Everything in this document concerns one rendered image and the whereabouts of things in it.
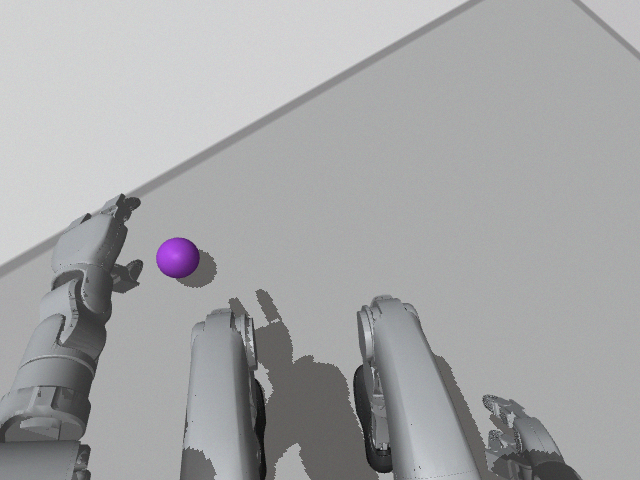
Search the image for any left robot hand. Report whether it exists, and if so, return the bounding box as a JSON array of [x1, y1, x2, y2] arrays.
[[51, 193, 143, 294]]

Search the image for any right robot hand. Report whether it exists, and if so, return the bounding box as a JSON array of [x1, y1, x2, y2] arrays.
[[482, 395, 565, 480]]

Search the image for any left robot arm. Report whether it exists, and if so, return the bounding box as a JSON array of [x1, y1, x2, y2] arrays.
[[0, 264, 114, 480]]

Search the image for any right robot foot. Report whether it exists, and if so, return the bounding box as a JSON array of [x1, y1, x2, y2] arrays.
[[353, 364, 393, 473]]

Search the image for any right robot arm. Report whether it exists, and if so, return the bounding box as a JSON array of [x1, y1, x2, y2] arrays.
[[531, 461, 582, 480]]

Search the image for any ball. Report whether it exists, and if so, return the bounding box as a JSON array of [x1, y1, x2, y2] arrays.
[[156, 237, 200, 278]]

